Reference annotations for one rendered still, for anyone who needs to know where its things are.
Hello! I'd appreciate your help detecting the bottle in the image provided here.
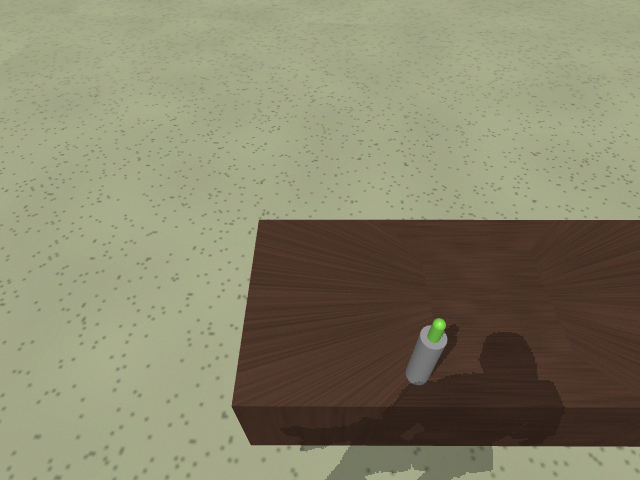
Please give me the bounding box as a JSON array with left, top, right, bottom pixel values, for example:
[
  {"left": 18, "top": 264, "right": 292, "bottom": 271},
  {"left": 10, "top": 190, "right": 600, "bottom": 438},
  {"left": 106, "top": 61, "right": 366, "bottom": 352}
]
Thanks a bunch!
[{"left": 406, "top": 318, "right": 447, "bottom": 385}]

